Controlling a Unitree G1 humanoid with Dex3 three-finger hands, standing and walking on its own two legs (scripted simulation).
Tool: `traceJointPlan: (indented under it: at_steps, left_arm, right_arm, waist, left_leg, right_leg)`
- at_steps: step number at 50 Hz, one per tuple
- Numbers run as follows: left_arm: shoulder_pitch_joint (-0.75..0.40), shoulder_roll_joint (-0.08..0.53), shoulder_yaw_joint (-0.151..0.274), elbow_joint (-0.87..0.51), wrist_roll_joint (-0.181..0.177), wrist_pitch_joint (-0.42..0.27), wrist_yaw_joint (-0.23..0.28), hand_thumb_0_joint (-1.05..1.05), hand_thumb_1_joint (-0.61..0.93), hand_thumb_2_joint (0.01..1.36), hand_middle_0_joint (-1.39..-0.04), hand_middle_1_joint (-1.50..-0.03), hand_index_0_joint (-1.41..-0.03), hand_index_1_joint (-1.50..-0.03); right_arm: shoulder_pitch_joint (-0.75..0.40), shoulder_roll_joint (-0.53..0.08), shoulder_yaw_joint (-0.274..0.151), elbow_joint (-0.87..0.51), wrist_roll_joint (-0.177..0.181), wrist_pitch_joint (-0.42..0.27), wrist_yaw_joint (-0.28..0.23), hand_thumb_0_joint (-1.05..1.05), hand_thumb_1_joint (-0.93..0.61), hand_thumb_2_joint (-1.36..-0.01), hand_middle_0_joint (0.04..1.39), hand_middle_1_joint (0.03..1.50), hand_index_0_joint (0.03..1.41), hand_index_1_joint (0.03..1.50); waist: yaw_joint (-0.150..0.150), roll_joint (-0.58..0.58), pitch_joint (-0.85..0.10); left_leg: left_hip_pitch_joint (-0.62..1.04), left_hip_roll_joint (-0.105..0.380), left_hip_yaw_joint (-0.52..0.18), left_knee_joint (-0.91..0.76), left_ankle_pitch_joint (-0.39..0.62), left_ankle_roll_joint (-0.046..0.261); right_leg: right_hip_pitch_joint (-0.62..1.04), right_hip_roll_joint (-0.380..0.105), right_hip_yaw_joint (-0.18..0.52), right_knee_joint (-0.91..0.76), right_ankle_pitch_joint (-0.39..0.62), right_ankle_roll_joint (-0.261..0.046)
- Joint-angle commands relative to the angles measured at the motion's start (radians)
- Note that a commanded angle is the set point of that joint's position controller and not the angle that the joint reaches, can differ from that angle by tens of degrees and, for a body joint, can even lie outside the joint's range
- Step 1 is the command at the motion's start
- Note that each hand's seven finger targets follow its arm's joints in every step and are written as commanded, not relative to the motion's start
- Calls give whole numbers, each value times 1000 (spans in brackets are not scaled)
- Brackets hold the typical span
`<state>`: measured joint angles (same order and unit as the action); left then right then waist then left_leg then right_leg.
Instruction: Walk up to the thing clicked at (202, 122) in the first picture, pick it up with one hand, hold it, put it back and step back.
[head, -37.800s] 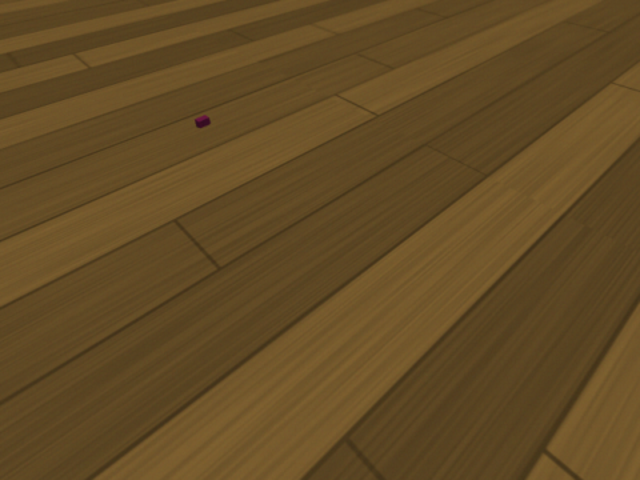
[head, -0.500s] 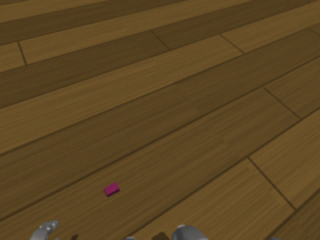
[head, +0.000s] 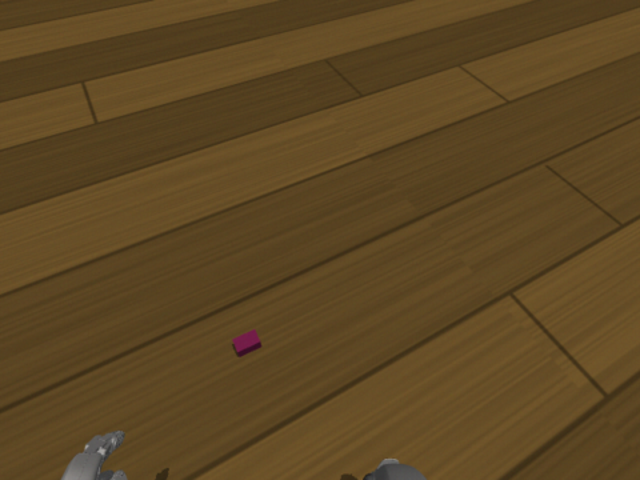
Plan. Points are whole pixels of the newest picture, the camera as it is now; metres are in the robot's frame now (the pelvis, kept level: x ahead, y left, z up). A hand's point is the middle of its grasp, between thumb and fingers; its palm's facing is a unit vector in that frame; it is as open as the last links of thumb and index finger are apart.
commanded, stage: step back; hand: left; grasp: from above
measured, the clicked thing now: (247, 343) +0.57 +0.24 -0.73
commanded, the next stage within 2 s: none
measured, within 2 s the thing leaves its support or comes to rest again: neither
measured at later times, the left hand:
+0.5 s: hand out of the picture -0.06 +0.23 -0.13, palm faces -0.07 -0.91 -0.40, open 7.4 cm
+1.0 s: hand out of the picture -0.22 +0.22 -0.14, palm faces -0.02 -0.92 -0.39, open 7.4 cm
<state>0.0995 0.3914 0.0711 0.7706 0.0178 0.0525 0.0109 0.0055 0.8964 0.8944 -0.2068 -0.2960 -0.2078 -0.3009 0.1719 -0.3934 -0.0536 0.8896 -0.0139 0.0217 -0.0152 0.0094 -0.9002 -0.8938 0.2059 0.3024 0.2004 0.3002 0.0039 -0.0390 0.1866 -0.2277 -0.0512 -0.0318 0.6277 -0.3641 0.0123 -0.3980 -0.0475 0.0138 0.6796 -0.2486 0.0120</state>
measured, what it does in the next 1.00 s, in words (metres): walks backwards: right foot, then left foot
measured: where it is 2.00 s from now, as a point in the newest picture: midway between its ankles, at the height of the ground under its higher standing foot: outside the picture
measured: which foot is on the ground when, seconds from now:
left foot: down 0.00-0.40, up 0.42-0.70, down 0.72-1.00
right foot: down 0.00-0.00, up 0.02-0.36, down 0.38-0.74, up 0.76-1.00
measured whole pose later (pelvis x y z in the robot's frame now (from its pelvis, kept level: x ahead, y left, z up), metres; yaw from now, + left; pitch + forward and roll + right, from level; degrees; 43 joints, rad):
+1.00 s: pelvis -0.33 -0.05 +0.00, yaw -3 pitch -2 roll -1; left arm 0.16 0.39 0.08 0.83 0.01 0.05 0.01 0.00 0.90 0.89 -0.21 -0.30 -0.21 -0.30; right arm 0.11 -0.39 -0.04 0.82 -0.03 0.04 -0.01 0.01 -0.90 -0.89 0.21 0.30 0.20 0.30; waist 0.02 0.00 0.16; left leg -0.40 0.06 -0.01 0.63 -0.20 0.00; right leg -0.28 0.03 0.06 0.83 -0.48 0.00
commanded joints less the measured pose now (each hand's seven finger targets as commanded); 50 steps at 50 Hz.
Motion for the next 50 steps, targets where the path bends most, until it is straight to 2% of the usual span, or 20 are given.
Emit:
traceJointPlan:
  at_steps: [1, 5, 12, 17, 18, 19, 20, 21, 23, 25, 29, 32, 34, 35, 36, 37, 38, 41, 47, 50]
  left_arm:
    - [-33, 186, 59, -95, 3, -11, 22, 0, 900, 900, -200, -300, -200, -300]
    - [68, 189, 68, -38, -10, -9, 18, 0, 900, 900, -200, -300, -200, -300]
    - [56, 168, 65, -57, 1, -17, 6, 0, 900, 900, -200, -300, -200, -300]
    - [196, 158, 68, 22, 5, -25, -5, 0, 900, 900, -200, -300, -200, -300]
    - [236, 157, 70, 37, 12, -31, -5, 0, 900, 900, -200, -300, -200, -300]
    - [223, 216, 85, 29, 29, -39, -5, 0, 900, 900, -200, -300, -200, -300]
    - [172, 331, 113, -1, 21, -36, -8, 0, 900, 900, -200, -300, -200, -300]
    - [96, 386, 119, -43, 27, -36, -5, 0, 900, 900, -200, -300, -200, -300]
    - [-20, 266, 84, -71, 16, -44, 6, 0, 900, 900, -200, -300, -200, -300]
    - [-35, 233, 83, -75, 28, -42, 14, 0, 900, 900, -200, -300, -200, -300]
    - [52, 219, 77, -76, 31, -35, 22, 0, 900, 900, -200, -300, -200, -300]
    - [65, 220, 73, -82, 20, -26, 27, 0, 900, 900, -200, -300, -200, -300]
    - [32, 225, 67, -94, 5, -15, 18, 0, 900, 900, -200, -300, -200, -300]
    - [41, 208, 55, -94, 2, -8, 14, 0, 900, 900, -200, -300, -200, -300]
    - [65, 178, 43, -102, -2, -6, 10, 0, 900, 900, -200, -300, -200, -300]
    - [-8, 184, 50, -111, -11, -9, 18, 0, 900, 900, -200, -300, -200, -300]
    - [-52, 211, 70, -105, 6, -6, 26, 0, 900, 900, -200, -300, -200, -300]
    - [56, 189, 67, -39, -17, 1, 20, 0, 900, 900, -200, -300, -200, -300]
    - [83, 166, 54, -17, -4, -22, 5, 0, 900, 900, -200, -300, -200, -300]
    - [177, 149, 48, 56, 3, -44, 11, 0, 900, 900, -200, -300, -200, -300]
  right_arm:
    - [23, -377, -94, -92, -22, -31, -3, 0, -900, -900, 200, 300, 200, 300]
    - [-72, -242, -55, -113, -16, -37, -19, 0, -900, -900, 200, 300, 200, 300]
    - [23, -244, -63, -131, -14, -29, -22, 0, -900, -900, 200, 300, 200, 300]
    - [-62, -278, -72, -161, -9, -4, -14, 0, -900, -900, 200, 300, 200, 300]
    - [-76, -264, -68, -159, 0, 1, -13, 0, -900, -900, 200, 300, 200, 300]
    - [-68, -219, -55, -166, 8, 3, -11, 0, -900, -900, 200, 300, 200, 300]
    - [-100, -166, -44, -191, 18, 0, -19, 0, -900, -900, 200, 300, 200, 300]
    - [-96, -202, -59, -176, 10, 6, -31, 0, -900, -900, 200, 300, 200, 300]
    - [-19, -213, -59, -129, 19, 5, -25, 0, -900, -900, 200, 300, 200, 300]
    - [14, -193, -50, -115, 17, -7, -24, 0, -900, -900, 200, 300, 200, 300]
    - [5, -168, -39, -124, 4, -10, -24, 0, -900, -900, 200, 300, 200, 300]
    - [34, -157, -40, -114, -3, -16, -20, 0, -900, -900, 200, 300, 200, 300]
    - [109, -152, -46, -79, -8, -21, -17, 0, -900, -900, 200, 300, 200, 300]
    - [105, -180, -56, -71, -12, -22, -17, 0, -900, -900, 200, 300, 200, 300]
    - [91, -251, -73, -82, -28, -22, -17, 0, -900, -900, 200, 300, 200, 300]
    - [26, -368, -88, -101, -12, -15, -3, 0, -900, -900, 200, 300, 200, 300]
    - [8, -372, -94, -112, -22, -23, -5, 0, -900, -900, 200, 300, 200, 300]
    - [-84, -258, -54, -117, -24, -24, -20, 0, -900, -900, 200, 300, 200, 300]
    - [-35, -241, -57, -126, -28, -2, -14, 0, -900, -900, 200, 300, 200, 300]
    - [-53, -262, -58, -118, -7, 26, -4, 0, -900, -900, 200, 300, 200, 300]
  waist:
    - [-69, 294, -196]
    - [22, 148, -192]
    - [-51, 187, -239]
    - [13, 251, -282]
    - [35, 236, -292]
    - [26, 97, -259]
    - [43, -205, -200]
    - [60, -260, -157]
    - [-18, -69, -141]
    - [-19, -111, -162]
    - [42, -139, -195]
    - [38, -163, -246]
    - [-2, -127, -276]
    - [2, -84, -269]
    - [9, 46, -263]
    - [-20, 286, -232]
    - [-54, 262, -196]
    - [38, 120, -186]
    - [-9, 237, -217]
    - [20, 249, -304]
  left_leg:
    - [-37, 472, -523, -317, 477, 273]
    - [35, 312, -213, -191, 620, 205]
    - [207, 314, -198, -130, 635, 248]
    - [12, 276, -163, -93, 418, 167]
    - [-31, 247, -143, -49, 349, 124]
    - [-195, 161, -121, 46, 198, 59]
    - [-325, -42, -45, 239, -122, -2]
    - [-257, -30, -93, 482, -268, -26]
    - [-252, -54, -172, 590, -155, -14]
    - [-238, -59, -111, 577, -117, -22]
    - [-260, -25, -53, 353, -180, -36]
    - [-199, 21, -4, 76, -143, -18]
    - [-58, 10, 61, -178, 70, -6]
    - [20, 45, -7, -214, 191, 11]
    - [106, 207, -224, -237, 259, 76]
    - [-38, 410, -446, -289, 369, 236]
    - [-146, 488, -558, -322, 394, 322]
    - [-89, 335, -240, -209, 523, 235]
    - [64, 292, -188, -141, 460, 211]
    - [70, 249, -143, -34, 437, 157]
  right_leg:
    - [-47, 137, 131, 359, -408, -27]
    - [-104, 147, 183, 586, -259, -31]
    - [-98, 109, 109, 316, -281, 25]
    - [204, 70, -15, -163, -66, -26]
    - [260, 65, -11, -262, 19, -44]
    - [298, -35, 173, -273, -16, -74]
    - [190, -239, 444, -364, -1, -205]
    - [-12, -391, 581, -405, 7, -330]
    - [19, -246, 321, -299, 203, -253]
    - [76, -178, 199, -233, 298, -213]
    - [277, -197, 192, -183, 431, -227]
    - [367, -208, 207, -116, 499, -215]
    - [318, -175, 163, -31, 452, -178]
    - [207, -147, 162, -22, 330, -134]
    - [19, -67, 121, 63, 114, -79]
    - [-16, 106, -26, 254, -286, -32]
    - [-2, 102, 114, 469, -412, -24]
    - [-50, 132, 169, 632, -289, -37]
    - [22, 63, 44, 129, -274, 1]
    - [200, 87, -49, -297, -32, -21]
